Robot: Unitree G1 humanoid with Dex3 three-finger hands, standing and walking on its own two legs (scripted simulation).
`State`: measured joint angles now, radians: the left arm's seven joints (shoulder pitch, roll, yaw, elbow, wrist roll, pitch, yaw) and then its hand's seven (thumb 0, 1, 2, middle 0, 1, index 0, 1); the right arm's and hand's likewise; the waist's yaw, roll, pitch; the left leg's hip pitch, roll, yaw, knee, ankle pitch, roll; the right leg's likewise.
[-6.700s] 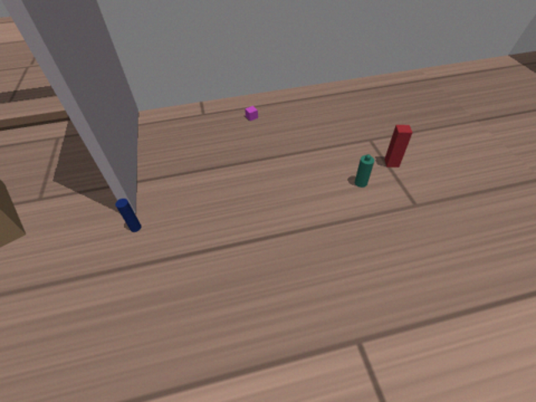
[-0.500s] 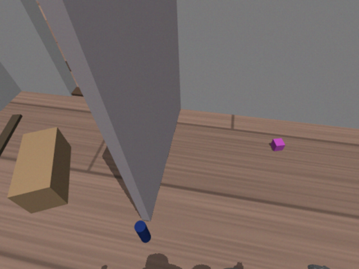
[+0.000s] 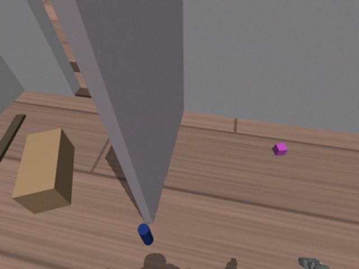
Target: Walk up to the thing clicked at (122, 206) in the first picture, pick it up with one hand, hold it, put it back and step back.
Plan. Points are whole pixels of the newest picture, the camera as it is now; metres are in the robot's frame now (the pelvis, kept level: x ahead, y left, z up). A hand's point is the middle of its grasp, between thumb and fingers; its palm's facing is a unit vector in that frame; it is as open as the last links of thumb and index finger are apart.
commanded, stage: walk up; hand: left
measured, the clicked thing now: (146, 234) +0.38 +0.21 -0.68
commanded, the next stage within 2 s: stand in 0.22 s
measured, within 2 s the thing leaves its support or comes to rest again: neither
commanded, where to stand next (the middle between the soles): +0.05 -0.01 m, yaw +0 degrees
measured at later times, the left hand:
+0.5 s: hand out of the picture +0.08 +0.24 -0.15, palm faces -0.04 -0.94 -0.34, open 7.3 cm
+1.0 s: hand out of the picture +0.07 +0.23 -0.15, palm faces -0.01 -0.94 -0.34, open 7.3 cm
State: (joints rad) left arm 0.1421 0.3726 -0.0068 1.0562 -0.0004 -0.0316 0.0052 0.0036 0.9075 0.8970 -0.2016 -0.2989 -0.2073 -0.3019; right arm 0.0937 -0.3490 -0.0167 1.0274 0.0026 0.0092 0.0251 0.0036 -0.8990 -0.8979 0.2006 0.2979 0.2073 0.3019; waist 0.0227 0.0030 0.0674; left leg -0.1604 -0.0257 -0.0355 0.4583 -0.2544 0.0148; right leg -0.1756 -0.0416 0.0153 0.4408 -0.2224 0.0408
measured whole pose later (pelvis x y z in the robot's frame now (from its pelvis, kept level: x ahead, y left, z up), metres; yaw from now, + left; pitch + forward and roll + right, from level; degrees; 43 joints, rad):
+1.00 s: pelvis +0.00 -0.02 +0.01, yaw +0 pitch -3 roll +0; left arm 0.10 0.35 0.00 1.14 0.00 -0.01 -0.01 0.00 0.91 0.90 -0.20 -0.30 -0.21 -0.30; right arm 0.10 -0.36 0.01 1.14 0.00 -0.02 0.01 0.00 -0.90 -0.90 0.20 0.30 0.21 0.30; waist 0.01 0.01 0.05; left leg -0.11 0.01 -0.05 0.33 -0.18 -0.02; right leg -0.13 -0.01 0.00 0.33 -0.16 0.01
